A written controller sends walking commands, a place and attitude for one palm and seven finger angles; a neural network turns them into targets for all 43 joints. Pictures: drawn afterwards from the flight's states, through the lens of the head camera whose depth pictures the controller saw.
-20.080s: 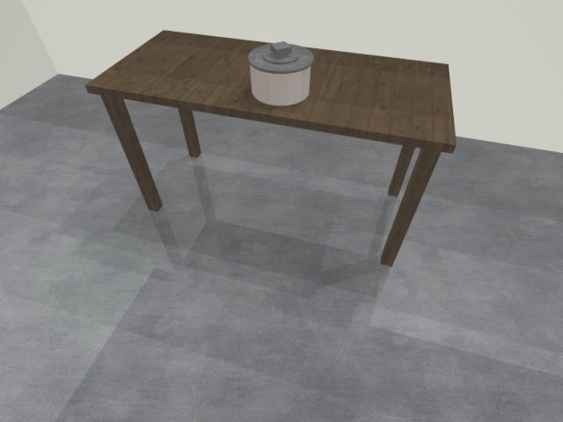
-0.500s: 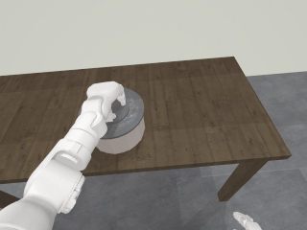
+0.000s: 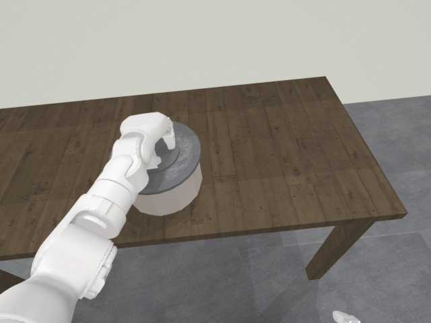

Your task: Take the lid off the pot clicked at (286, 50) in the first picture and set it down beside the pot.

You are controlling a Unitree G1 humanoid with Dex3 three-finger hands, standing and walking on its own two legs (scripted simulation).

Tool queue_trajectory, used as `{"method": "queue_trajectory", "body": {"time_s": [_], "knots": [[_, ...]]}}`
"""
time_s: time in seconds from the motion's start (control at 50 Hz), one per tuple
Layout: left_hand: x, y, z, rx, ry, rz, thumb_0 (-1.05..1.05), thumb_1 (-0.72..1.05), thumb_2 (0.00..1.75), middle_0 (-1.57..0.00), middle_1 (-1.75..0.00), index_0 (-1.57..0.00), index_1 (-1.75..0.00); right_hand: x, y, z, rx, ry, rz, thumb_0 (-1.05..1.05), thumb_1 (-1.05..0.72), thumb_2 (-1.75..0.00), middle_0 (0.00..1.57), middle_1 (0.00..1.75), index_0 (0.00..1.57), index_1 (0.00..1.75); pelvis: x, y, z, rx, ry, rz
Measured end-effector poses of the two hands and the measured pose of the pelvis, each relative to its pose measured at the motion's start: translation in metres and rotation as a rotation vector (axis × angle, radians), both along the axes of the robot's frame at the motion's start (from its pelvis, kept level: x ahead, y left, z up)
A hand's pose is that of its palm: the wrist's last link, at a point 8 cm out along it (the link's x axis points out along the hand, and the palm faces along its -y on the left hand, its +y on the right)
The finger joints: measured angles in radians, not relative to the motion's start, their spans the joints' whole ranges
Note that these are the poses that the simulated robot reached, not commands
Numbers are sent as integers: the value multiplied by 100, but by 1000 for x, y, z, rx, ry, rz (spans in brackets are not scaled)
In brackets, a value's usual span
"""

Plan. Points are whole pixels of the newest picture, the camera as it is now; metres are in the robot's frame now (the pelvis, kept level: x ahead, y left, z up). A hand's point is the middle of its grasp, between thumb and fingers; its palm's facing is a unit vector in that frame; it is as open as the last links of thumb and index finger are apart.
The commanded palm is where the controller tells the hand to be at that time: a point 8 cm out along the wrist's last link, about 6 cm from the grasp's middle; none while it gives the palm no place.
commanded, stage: lift the lid straight up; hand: left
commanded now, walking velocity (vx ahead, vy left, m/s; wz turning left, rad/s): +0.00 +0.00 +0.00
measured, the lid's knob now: (151, 145) +0.47 +0.14 +0.05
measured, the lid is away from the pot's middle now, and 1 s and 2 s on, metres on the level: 0.00 0.02 0.01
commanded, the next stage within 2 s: move the lid sideways beside the pot in 1.80 s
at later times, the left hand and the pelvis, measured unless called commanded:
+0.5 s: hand (148, 134) +0.45 +0.13 +0.11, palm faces -0.28 -0.08 -0.96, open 6.7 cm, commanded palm +0.44 +0.13 +0.19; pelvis +0.00 +0.00 +0.00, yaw +0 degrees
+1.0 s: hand (133, 123) +0.45 +0.14 +0.15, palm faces -0.24 -0.08 -0.97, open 6.7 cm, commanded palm +0.43 +0.15 +0.23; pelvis +0.00 +0.00 +0.00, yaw +1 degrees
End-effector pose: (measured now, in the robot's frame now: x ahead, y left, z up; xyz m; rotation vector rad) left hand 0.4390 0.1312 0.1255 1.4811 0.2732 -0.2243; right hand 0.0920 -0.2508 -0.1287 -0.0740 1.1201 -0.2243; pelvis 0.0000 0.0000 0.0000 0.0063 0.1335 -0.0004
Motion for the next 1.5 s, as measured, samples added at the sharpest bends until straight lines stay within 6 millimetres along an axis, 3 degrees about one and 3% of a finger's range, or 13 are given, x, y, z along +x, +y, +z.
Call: {"method": "queue_trajectory", "body": {"time_s": [0.54,0.88,1.2,1.5], "knots": [[7,0,43,-2,-44,10,4,14,103,-53,-78,-84,-97,31,1,8,3,-84,47,1,-91,-90,20,30,20,30,3,-2,2,3,-24,8],[-1,18,67,8,-57,38,4,14,103,-53,-78,-85,-97,47,13,16,9,-134,92,1,-91,-90,20,30,20,30,-1,2,3,1,-43,23],[-3,11,100,2,-118,28,4,14,103,-53,-78,-85,-97,39,22,14,29,-136,109,1,-91,-90,20,30,20,30,-7,6,4,3,-54,23],[-2,2,125,20,-116,33,4,14,103,-54,-78,-86,-97,36,16,17,9,-163,111,1,-91,-90,20,30,20,30,-12,3,4,6,-65,27]]}}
